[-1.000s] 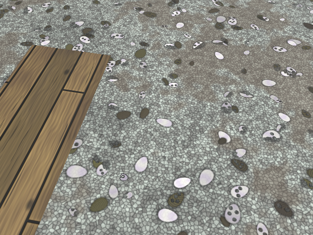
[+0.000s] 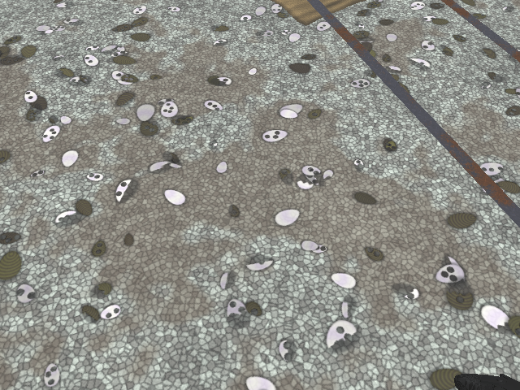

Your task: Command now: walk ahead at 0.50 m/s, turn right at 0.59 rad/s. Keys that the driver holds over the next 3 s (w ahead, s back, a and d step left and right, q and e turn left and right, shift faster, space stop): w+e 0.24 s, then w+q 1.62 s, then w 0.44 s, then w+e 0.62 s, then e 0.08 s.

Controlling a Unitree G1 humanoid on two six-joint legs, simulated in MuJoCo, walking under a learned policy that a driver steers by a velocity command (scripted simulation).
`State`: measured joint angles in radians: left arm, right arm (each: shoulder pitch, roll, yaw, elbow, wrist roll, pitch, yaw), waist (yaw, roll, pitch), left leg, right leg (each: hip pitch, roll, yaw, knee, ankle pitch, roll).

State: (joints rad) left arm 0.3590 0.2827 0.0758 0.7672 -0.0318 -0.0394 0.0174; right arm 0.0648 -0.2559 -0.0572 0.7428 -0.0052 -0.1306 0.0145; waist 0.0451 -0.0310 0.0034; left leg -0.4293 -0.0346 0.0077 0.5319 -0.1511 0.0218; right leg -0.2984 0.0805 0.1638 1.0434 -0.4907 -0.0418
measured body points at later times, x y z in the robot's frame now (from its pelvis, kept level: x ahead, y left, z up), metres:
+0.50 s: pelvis +0.25 -0.07 +0.00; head +0.29 -0.09 +0.44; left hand +0.51 +0.12 -0.07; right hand +0.20 -0.35 -0.14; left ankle +0.10 +0.11 -0.66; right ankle +0.32 -0.19 -0.73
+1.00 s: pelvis +0.51 -0.04 -0.02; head +0.55 -0.03 +0.43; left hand +0.53 +0.25 -0.14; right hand +0.73 -0.28 -0.11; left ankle +0.61 +0.05 -0.73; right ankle +0.33 -0.20 -0.69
